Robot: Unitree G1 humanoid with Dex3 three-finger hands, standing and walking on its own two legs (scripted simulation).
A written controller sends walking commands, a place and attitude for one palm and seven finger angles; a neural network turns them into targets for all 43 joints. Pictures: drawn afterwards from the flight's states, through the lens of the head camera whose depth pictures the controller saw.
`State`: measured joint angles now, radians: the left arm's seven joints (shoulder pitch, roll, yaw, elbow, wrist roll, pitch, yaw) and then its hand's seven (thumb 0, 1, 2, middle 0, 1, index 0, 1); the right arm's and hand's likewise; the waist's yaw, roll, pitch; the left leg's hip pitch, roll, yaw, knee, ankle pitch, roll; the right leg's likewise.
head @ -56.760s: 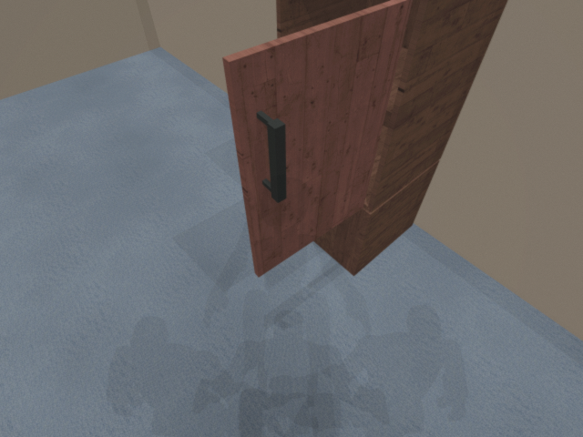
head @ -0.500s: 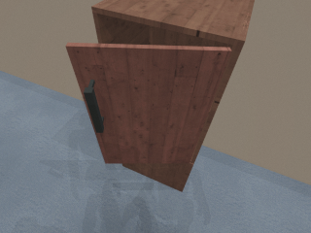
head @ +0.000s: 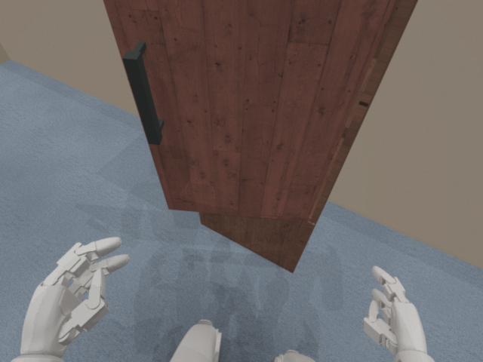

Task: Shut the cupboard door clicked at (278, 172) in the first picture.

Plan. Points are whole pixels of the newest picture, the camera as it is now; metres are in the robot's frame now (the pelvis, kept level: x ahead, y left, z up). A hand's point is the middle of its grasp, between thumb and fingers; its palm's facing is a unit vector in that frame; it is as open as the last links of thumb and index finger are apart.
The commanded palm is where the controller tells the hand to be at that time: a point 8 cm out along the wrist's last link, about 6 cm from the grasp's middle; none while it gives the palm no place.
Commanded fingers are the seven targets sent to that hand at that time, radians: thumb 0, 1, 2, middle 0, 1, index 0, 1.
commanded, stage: raise the hand and make a fist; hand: left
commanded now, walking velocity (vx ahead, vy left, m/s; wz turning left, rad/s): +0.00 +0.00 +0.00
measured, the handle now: (148, 96) +0.50 +0.23 +0.16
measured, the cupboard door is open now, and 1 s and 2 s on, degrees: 25 25 25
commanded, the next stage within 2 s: bring the fist close to the handle in 1.40 s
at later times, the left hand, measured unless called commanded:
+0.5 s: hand (102, 255) +0.23 +0.22 +0.10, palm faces +0.02 -1.00 -0.03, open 3.5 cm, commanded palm +0.20 +0.27 +0.12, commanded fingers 0.00 0.90 0.90 -1.13 -1.32 -1.13 -1.32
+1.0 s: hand (88, 227) +0.24 +0.23 +0.15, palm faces +0.03 -1.00 -0.04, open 3.1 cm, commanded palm +0.22 +0.27 +0.16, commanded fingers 0.00 0.90 0.90 -1.30 -1.50 -1.30 -1.50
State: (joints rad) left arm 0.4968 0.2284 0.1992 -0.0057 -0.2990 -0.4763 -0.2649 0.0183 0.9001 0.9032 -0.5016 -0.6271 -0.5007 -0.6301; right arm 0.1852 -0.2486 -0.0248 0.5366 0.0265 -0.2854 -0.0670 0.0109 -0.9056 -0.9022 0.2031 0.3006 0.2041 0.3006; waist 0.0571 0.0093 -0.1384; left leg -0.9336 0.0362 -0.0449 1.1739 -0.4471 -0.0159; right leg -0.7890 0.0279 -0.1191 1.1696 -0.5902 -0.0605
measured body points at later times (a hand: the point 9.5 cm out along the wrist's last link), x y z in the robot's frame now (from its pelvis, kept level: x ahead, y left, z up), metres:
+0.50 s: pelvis +0.02 +0.03 +0.03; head +0.06 +0.04 +0.48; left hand +0.22 +0.28 +0.10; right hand +0.19 -0.22 -0.04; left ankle +0.07 +0.13 -0.64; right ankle +0.00 -0.08 -0.64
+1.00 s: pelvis +0.02 +0.03 +0.06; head +0.02 +0.03 +0.51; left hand +0.23 +0.28 +0.16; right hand +0.20 -0.18 -0.01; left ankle +0.07 +0.13 -0.64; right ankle +0.00 -0.08 -0.64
